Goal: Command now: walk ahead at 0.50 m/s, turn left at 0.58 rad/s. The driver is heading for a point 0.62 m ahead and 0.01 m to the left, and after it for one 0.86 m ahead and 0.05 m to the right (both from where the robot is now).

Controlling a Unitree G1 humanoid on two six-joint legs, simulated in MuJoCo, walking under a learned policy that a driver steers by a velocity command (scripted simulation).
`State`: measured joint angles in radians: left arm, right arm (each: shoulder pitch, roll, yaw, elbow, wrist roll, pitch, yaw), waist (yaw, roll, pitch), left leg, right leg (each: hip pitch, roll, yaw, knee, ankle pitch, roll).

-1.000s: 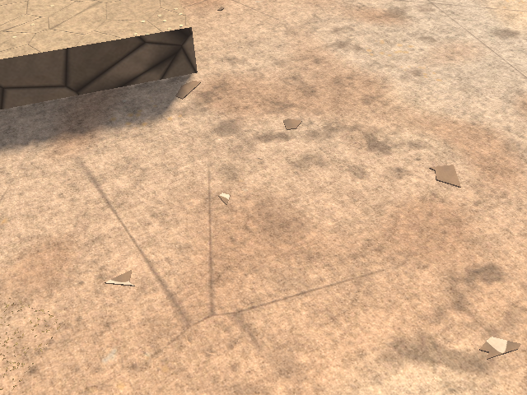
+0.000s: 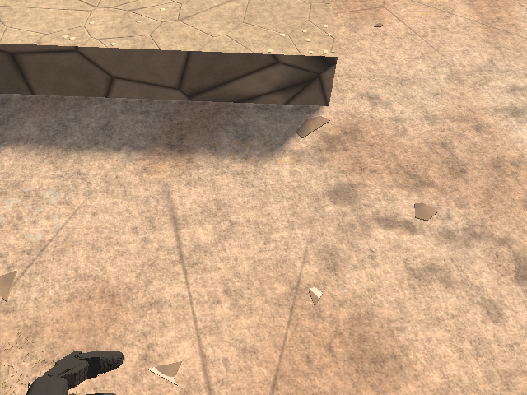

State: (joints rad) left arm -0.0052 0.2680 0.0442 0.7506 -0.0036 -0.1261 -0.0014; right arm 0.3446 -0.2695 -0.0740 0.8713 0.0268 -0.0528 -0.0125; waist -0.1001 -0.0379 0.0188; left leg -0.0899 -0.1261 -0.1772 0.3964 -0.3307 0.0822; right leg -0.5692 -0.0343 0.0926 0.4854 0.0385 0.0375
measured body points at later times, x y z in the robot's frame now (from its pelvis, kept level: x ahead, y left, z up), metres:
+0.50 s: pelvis +0.27 +0.01 +0.00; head +0.30 +0.02 +0.45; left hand +0.19 +0.28 -0.13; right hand +0.54 -0.17 -0.08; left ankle +0.39 +0.16 -0.71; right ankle +0.18 -0.14 -0.74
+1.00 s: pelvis +0.45 +0.06 +0.00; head +0.48 +0.06 +0.45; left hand +0.59 +0.33 -0.11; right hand +0.57 -0.21 -0.12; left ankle +0.40 +0.16 -0.74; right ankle +0.55 -0.05 -0.72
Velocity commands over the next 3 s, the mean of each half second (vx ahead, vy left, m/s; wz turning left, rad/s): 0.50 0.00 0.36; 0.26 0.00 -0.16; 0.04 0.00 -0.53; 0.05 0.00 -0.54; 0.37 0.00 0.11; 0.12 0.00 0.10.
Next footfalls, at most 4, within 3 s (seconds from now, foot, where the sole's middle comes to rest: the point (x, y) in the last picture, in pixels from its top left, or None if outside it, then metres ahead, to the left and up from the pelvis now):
0.06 right None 0.22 -0.14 -0.77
0.56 left None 0.43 0.17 -0.77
1.04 right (260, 350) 0.58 -0.04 -0.77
1.48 left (169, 356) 0.58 0.19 -0.77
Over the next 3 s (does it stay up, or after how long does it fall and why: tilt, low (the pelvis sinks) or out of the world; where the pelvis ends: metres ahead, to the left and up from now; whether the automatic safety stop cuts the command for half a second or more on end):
stays up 0.82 -0.09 0.00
